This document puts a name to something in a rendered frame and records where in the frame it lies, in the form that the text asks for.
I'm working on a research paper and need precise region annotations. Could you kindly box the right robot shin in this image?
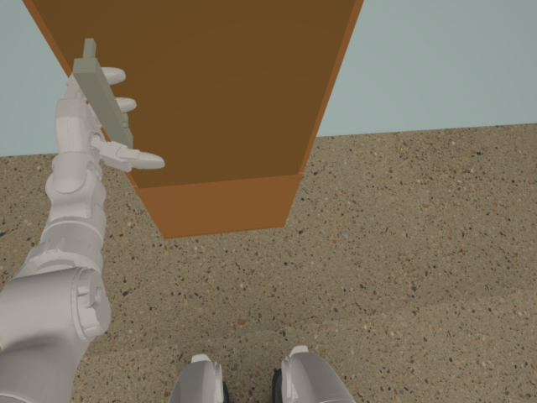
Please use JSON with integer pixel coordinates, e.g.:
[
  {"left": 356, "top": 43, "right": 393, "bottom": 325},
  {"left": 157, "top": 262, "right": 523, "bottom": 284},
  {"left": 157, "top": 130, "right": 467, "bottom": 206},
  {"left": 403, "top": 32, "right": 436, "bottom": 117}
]
[{"left": 282, "top": 345, "right": 309, "bottom": 403}]

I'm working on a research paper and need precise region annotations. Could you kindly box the cupboard door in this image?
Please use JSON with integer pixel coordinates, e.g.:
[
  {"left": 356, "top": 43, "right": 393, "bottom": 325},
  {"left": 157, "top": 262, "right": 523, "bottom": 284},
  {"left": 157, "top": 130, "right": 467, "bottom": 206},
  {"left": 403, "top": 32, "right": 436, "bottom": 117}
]
[{"left": 32, "top": 0, "right": 356, "bottom": 189}]

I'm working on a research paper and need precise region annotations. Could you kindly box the robot left upper arm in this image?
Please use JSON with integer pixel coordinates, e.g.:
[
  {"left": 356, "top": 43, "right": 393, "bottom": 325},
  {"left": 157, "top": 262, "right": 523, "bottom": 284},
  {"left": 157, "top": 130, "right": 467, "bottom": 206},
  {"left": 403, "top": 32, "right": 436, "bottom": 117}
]
[{"left": 0, "top": 266, "right": 111, "bottom": 403}]

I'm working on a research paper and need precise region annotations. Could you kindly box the robot left forearm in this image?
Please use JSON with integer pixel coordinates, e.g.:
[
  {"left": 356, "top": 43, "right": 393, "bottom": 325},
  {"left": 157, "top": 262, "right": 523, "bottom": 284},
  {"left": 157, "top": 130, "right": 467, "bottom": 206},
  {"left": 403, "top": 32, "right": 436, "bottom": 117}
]
[{"left": 0, "top": 152, "right": 107, "bottom": 348}]

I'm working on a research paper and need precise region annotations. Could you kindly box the robot left hand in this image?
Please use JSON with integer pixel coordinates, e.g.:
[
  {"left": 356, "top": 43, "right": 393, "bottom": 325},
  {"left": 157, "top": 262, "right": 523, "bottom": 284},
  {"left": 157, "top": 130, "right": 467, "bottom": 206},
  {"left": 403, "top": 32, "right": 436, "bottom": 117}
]
[{"left": 55, "top": 67, "right": 164, "bottom": 172}]

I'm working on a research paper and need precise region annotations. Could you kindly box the left robot thigh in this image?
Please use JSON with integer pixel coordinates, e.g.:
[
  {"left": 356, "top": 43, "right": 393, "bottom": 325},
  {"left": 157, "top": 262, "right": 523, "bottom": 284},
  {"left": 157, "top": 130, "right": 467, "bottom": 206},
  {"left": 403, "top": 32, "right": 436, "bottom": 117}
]
[{"left": 167, "top": 360, "right": 224, "bottom": 403}]

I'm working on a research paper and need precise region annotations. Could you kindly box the handle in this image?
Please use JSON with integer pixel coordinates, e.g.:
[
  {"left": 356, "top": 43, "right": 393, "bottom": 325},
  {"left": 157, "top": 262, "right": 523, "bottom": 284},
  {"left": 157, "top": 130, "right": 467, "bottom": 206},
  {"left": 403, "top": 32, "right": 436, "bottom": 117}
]
[{"left": 72, "top": 39, "right": 133, "bottom": 149}]

